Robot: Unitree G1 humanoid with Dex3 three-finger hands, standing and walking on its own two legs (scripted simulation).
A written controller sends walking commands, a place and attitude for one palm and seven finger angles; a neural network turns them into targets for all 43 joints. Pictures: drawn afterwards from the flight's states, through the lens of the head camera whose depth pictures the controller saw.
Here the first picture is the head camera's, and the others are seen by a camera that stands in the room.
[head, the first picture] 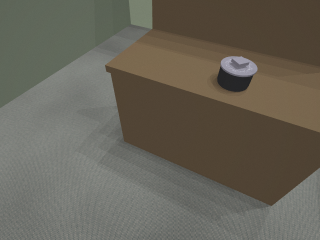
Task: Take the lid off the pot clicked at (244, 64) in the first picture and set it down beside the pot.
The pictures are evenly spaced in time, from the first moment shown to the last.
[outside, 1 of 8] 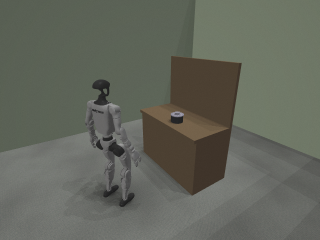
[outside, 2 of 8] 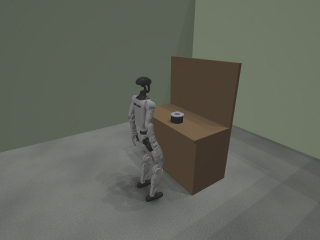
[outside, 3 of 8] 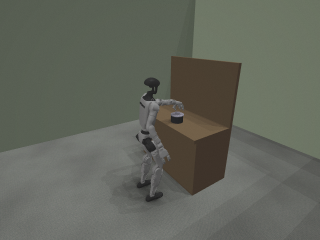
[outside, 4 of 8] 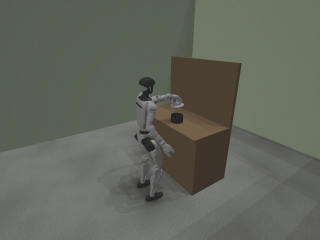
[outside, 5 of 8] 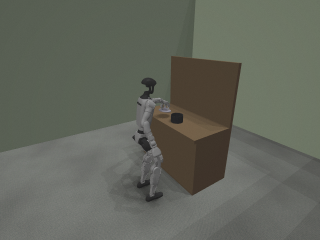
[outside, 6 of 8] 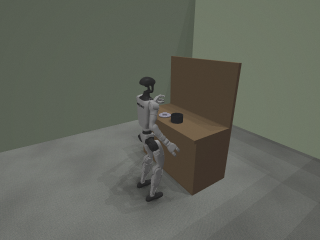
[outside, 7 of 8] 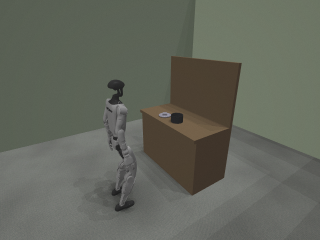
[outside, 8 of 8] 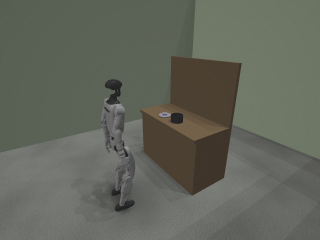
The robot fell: no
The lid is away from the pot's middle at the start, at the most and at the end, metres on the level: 0.00 0.24 0.23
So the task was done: yes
